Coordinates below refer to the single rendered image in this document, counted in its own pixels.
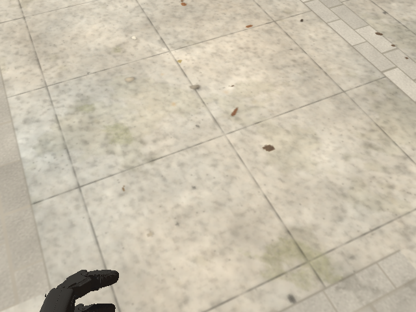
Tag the robot left hand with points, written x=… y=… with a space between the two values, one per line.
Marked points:
x=62 y=298

